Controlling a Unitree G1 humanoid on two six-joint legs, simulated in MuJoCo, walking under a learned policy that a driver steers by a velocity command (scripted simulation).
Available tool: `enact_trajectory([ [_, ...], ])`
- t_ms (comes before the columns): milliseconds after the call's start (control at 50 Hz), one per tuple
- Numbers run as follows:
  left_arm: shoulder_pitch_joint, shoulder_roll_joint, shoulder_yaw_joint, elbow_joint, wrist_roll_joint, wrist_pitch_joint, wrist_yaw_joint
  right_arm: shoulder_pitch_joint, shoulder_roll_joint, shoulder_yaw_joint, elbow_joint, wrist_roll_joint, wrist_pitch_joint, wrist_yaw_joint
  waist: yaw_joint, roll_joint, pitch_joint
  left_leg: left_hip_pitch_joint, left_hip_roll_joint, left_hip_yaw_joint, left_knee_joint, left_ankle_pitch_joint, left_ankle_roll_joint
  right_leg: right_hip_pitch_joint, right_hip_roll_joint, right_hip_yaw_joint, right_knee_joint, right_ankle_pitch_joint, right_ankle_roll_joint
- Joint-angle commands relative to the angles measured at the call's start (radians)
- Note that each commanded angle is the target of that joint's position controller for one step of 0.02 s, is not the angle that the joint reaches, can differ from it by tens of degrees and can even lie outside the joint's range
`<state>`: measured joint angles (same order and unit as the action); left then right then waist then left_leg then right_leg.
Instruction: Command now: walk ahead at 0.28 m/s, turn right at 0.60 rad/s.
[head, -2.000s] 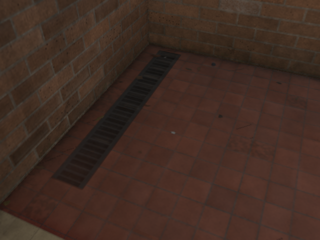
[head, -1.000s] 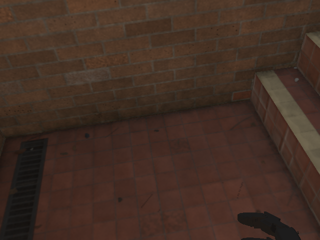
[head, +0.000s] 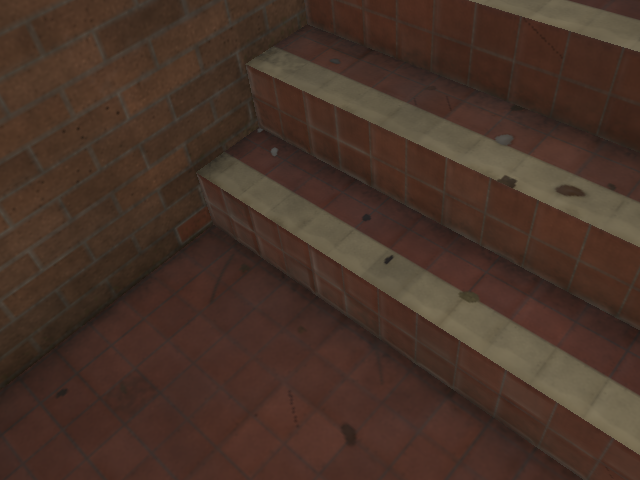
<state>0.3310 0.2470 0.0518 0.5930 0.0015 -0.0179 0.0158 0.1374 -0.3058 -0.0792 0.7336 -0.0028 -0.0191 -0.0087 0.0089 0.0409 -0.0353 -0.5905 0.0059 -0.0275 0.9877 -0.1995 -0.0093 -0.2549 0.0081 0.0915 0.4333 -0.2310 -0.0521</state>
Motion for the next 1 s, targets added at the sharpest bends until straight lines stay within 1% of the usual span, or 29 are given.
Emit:
enact_trajectory([
  [20,-0.001,0.176,0.055,-0.056,-0.009,-0.03,0.012,-0.136,-0.039,-0.002,-0.086,0.001,-0.046,0.004,0.018,-0.224,0.017,-0.088,0.002,-0.024,-0.203,0.052,-0.015,0.111,-0.191,0.273,-0.225,-0.189,-0.154],
  [80,0.017,0.209,0.068,-0.044,-0.019,-0.029,0.013,-0.162,-0.037,0.003,-0.08,0.015,-0.062,0.017,0.033,-0.236,0.03,0.025,-0.018,-0.015,-0.346,0.007,-0.021,0.06,-0.186,0.288,-0.212,-0.214,-0.163],
  [140,0.026,0.211,0.071,-0.036,-0.028,-0.022,0.011,-0.152,-0.046,0.002,-0.074,0.022,-0.069,0.025,0.032,-0.233,0.038,0.138,-0.029,-0.02,-0.427,-0.052,-0.018,0.008,-0.183,0.345,-0.177,-0.269,-0.167],
  [180,0.012,0.202,0.066,-0.035,-0.027,-0.013,0.01,-0.103,-0.052,-0.003,-0.061,0.034,-0.077,0.028,-0.005,-0.221,0.039,0.252,-0.032,-0.019,-0.512,-0.045,0.005,-0.033,-0.166,0.382,-0.136,-0.303,-0.153],
  [220,-0.015,0.136,0.046,-0.044,-0.019,-0.009,0.012,0.021,-0.078,-0.02,-0.02,0.027,-0.087,0.023,-0.073,-0.181,-0.006,0.493,0.002,-0.015,-0.576,0.008,0.036,-0.15,-0.083,0.335,0.003,-0.309,-0.097],
  [240,-0.035,0.063,0.024,-0.06,-0.012,-0.012,0.012,0.177,-0.13,-0.035,0.008,0.009,-0.091,0.015,-0.135,-0.064,-0.09,0.722,0.163,-0.183,-0.603,-0.091,0.091,-0.308,-0.007,0.234,0.272,-0.339,-0.039],
  [260,-0.041,0.053,0.017,-0.131,-0.036,-0.024,0.011,0.265,-0.234,-0.056,0.033,-0.012,-0.082,0.009,-0.121,0.225,-0.111,0.832,0.389,-0.559,-0.746,-0.44,0.221,-0.567,0.077,0.064,0.566,-0.371,0.01],
  [280,-0.052,0.14,0.036,-0.129,-0.047,-0.031,0.018,0.213,-0.192,-0.048,0.022,-0.008,-0.085,0.011,-0.106,0.221,-0.028,0.755,0.446,-0.686,-0.804,-0.598,0.279,-0.683,-0.014,0.073,0.746,-0.304,0.028],
  [300,-0.074,0.175,0.046,-0.109,-0.047,-0.029,0.016,0.17,-0.118,-0.029,0.014,0.0,-0.083,0.004,-0.098,0.164,0.051,0.705,0.393,-0.571,-0.801,-0.534,0.254,-0.718,-0.04,0.07,0.817,-0.214,0.036],
  [340,-0.07,0.144,0.046,-0.08,-0.027,-0.029,0.01,0.107,-0.061,-0.007,0.008,-0.01,-0.075,-0.007,-0.058,0.097,0.093,0.611,0.306,-0.352,-0.811,-0.251,0.202,-0.676,-0.067,0.059,0.856,-0.082,0.047],
  [360,-0.075,0.124,0.044,-0.077,-0.029,-0.029,0.003,0.097,-0.045,0.0,0.01,-0.016,-0.074,-0.009,-0.044,0.075,0.104,0.567,0.28,-0.263,-0.818,-0.129,0.184,-0.643,-0.082,0.058,0.848,-0.043,0.047],
  [420,-0.092,0.085,0.036,-0.07,-0.025,-0.022,-0.016,0.125,-0.05,0.001,0.032,-0.019,-0.08,-0.005,-0.038,0.061,0.097,0.511,0.241,-0.082,-0.826,0.107,0.179,-0.606,-0.088,0.013,0.835,0.036,0.07],
  [480,-0.17,0.068,0.025,-0.099,-0.022,-0.018,-0.024,0.137,-0.074,0.002,0.047,-0.015,-0.071,-0.01,-0.05,0.049,0.103,0.514,0.241,0.016,-0.827,0.233,0.175,-0.594,-0.096,-0.019,0.684,0.113,0.085],
  [580,-0.316,0.05,0.009,-0.144,-0.028,-0.026,-0.058,0.162,-0.148,-0.012,0.063,0.011,-0.066,-0.017,-0.081,0.038,0.133,0.545,0.253,0.12,-0.814,0.33,0.138,-0.45,-0.092,-0.114,0.347,0.153,0.031],
  [620,-0.311,0.077,0.019,-0.145,-0.021,-0.028,-0.064,0.17,-0.181,-0.02,0.066,0.019,-0.062,-0.016,-0.061,0.058,0.089,0.598,0.257,0.163,-0.716,0.657,0.121,-0.331,-0.034,-0.174,0.271,0.098,-0.009],
  [640,-0.28,0.099,0.029,-0.142,-0.017,-0.025,-0.064,0.179,-0.198,-0.025,0.067,0.024,-0.058,-0.016,-0.033,0.077,0.054,0.629,0.261,0.175,-0.628,0.856,0.113,-0.263,0.008,-0.2,0.247,0.052,-0.033],
  [660,-0.185,0.136,0.049,-0.12,-0.015,-0.026,-0.064,0.174,-0.215,-0.031,0.065,0.026,-0.051,-0.019,0.027,0.085,-0.001,0.629,0.253,0.194,-0.481,0.98,0.099,-0.138,0.049,-0.214,0.189,0.047,-0.067],
  [680,-0.023,0.188,0.078,-0.075,-0.016,-0.026,-0.052,0.172,-0.198,-0.025,0.056,0.027,-0.048,-0.024,0.114,0.058,-0.089,0.546,0.22,0.216,-0.27,0.954,0.075,0.104,0.084,-0.207,0.098,0.139,-0.109],
  [700,0.122,0.238,0.097,-0.044,-0.02,-0.018,-0.033,0.192,-0.128,-0.002,0.024,-0.002,-0.057,-0.022,0.158,-0.042,-0.169,0.251,0.179,0.196,0.025,0.467,0.04,0.434,-0.028,-0.029,0.131,0.172,-0.149],
  [720,0.091,0.36,0.104,-0.057,-0.015,-0.03,-0.029,0.265,0.005,0.047,-0.057,-0.029,-0.086,-0.005,0.028,-0.359,-0.293,-0.163,-0.026,0.106,0.39,-0.389,-0.006,0.702,-0.324,0.593,0.017,0.038,-0.362],
  [740,0.152,0.252,0.081,-0.061,-0.009,-0.044,-0.028,0.131,-0.104,0.026,-0.057,0.007,-0.121,0.01,0.137,-0.205,-0.37,-0.246,-0.006,-0.082,0.467,-0.335,0.006,0.693,-0.327,0.695,-0.106,-0.075,-0.357],
  [760,0.086,0.217,0.066,-0.053,-0.001,-0.056,-0.026,0.051,-0.121,0.023,-0.09,0.035,-0.129,0.014,0.112,-0.166,-0.214,-0.287,0.04,-0.061,0.423,-0.206,0.021,0.558,-0.304,0.538,-0.127,0.0,-0.301],
  [780,0.002,0.192,0.055,-0.062,-0.004,-0.06,-0.025,0.048,-0.093,0.037,-0.087,0.01,-0.128,0.006,0.054,-0.049,-0.143,-0.216,0.089,-0.056,0.333,-0.119,0.026,0.378,-0.274,0.425,-0.13,0.134,-0.263],
  [800,-0.066,0.172,0.045,-0.071,-0.003,-0.06,-0.023,0.058,-0.091,0.034,-0.081,-0.012,-0.119,-0.002,0.011,-0.012,-0.097,-0.135,0.117,-0.053,0.274,-0.097,0.013,0.238,-0.253,0.341,-0.136,0.308,-0.244],
  [840,-0.122,0.15,0.029,-0.055,0.012,-0.07,-0.02,0.111,-0.081,0.034,-0.071,-0.017,-0.09,-0.002,-0.051,-0.045,-0.087,0.001,0.123,-0.039,0.235,-0.094,0.0,0.071,-0.218,0.223,-0.16,0.524,-0.238],
  [880,-0.143,0.147,0.023,-0.029,0.007,-0.083,-0.015,0.115,-0.051,0.044,-0.066,-0.031,-0.071,-0.005,-0.071,-0.071,-0.067,0.051,0.098,-0.003,0.134,-0.046,-0.024,-0.03,-0.164,0.104,-0.171,0.627,-0.227],
  [940,-0.137,0.148,0.021,0.007,0.001,-0.082,-0.002,-0.006,0.005,0.068,-0.101,-0.036,-0.066,-0.01,-0.034,-0.096,-0.032,0.131,0.051,0.046,-0.139,0.121,-0.039,-0.102,-0.094,-0.007,-0.167,0.599,-0.178],
  [960,-0.111,0.15,0.022,0.018,0.002,-0.08,0.001,-0.051,0.009,0.07,-0.11,-0.032,-0.067,-0.009,-0.008,-0.104,-0.037,0.143,0.035,0.049,-0.218,0.177,-0.038,-0.08,-0.092,-0.005,-0.155,0.567,-0.165],
  [1000,-0.079,0.131,0.014,0.033,0.014,-0.066,-0.009,-0.01,0.022,0.073,-0.084,-0.012,-0.048,-0.009,0.004,-0.172,-0.099,0.185,0.015,0.064,-0.187,0.144,-0.037,-0.007,-0.155,0.042,-0.114,0.542,-0.17],
])
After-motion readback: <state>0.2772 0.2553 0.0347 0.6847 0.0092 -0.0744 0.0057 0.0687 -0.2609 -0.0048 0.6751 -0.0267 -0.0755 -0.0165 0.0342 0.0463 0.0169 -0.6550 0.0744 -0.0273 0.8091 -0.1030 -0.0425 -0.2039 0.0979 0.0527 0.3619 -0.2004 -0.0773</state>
